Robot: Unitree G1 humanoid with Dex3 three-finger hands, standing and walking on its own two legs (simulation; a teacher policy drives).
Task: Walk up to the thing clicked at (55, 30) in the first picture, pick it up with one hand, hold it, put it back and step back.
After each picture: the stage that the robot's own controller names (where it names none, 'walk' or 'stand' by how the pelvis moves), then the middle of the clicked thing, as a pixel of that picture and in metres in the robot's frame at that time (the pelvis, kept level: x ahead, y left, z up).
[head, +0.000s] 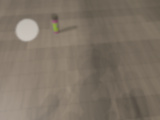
stand; (55, 24) +1.67 +0.32 -0.65
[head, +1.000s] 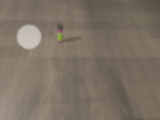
walk; (60, 33) +1.54 +0.17 -0.64
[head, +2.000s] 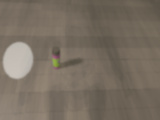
walk; (56, 58) +1.02 +0.19 -0.65
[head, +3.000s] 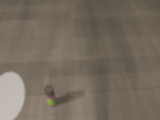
walk; (50, 96) +0.62 +0.22 -0.64
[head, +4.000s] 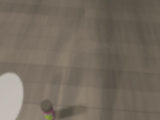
stand; (48, 111) +0.44 +0.21 -0.61
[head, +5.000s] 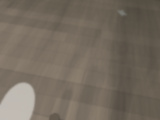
stand; out of the picture +0.44 +0.17 -0.66
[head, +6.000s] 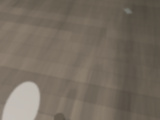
stand; out of the picture +0.44 +0.16 -0.66
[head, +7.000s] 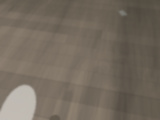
stand; out of the picture +0.44 +0.19 -0.66
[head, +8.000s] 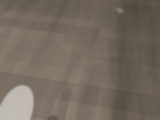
stand; out of the picture +0.42 +0.20 -0.66
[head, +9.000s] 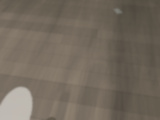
go down; out of the picture +0.42 +0.21 -0.66
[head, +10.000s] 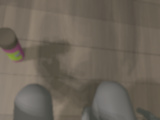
go down; (12, 47) +0.49 +0.26 -0.29
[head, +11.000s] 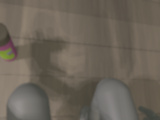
approach; (4, 45) +0.49 +0.27 -0.25
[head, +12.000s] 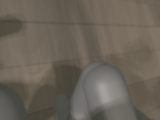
close in; out of the picture +0.47 +0.32 -0.16
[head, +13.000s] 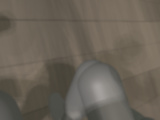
close; out of the picture +0.46 +0.33 -0.16
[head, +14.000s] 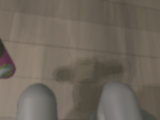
lift; out of the picture +0.38 +0.27 -0.03
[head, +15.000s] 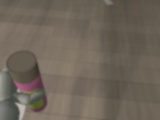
hold; (31, 86) +0.32 +0.16 +0.07
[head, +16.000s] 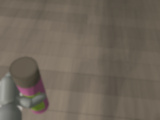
hold; (33, 90) +0.32 +0.17 +0.02
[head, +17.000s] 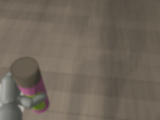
hold; (34, 89) +0.32 +0.16 +0.03
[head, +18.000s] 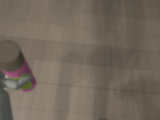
crouch; (18, 71) +0.39 +0.20 -0.02
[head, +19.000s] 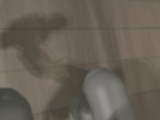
lower; out of the picture +0.50 +0.29 -0.08
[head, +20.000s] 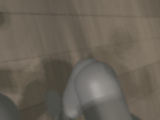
lower; out of the picture +0.46 +0.33 -0.17
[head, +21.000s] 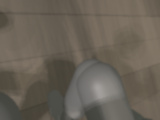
lower; out of the picture +0.45 +0.33 -0.16
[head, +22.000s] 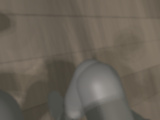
lower; out of the picture +0.45 +0.33 -0.17
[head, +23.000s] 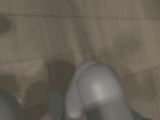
lower; out of the picture +0.44 +0.33 -0.17
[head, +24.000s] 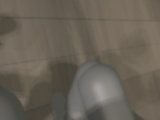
open; out of the picture +0.45 +0.33 -0.17
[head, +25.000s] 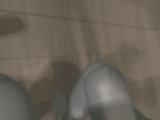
stand; out of the picture +0.44 +0.32 -0.18
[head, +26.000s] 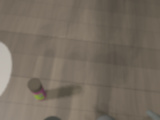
stand; (38, 90) +0.45 +0.23 -0.48
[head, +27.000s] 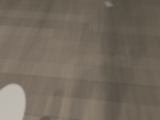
stand; out of the picture +0.41 +0.22 -0.60
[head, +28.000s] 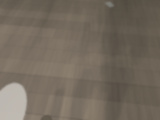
stand; out of the picture +0.41 +0.22 -0.60
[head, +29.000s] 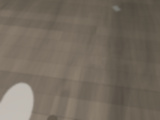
stand; out of the picture +0.42 +0.20 -0.65
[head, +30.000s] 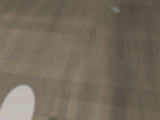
stand; out of the picture +0.43 +0.21 -0.66
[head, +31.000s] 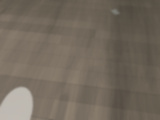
stand; out of the picture +0.41 +0.21 -0.66
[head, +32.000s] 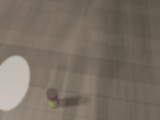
walk; (53, 99) +0.48 +0.15 -0.64
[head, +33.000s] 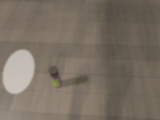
walk; (55, 77) +0.71 +0.25 -0.63
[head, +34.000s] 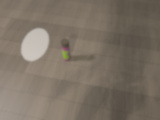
stand; (65, 50) +1.05 +0.16 -0.63
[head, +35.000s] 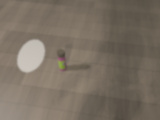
stand; (61, 60) +1.03 +0.18 -0.65
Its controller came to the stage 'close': yes
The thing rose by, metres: 0.67
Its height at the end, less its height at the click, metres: +0.00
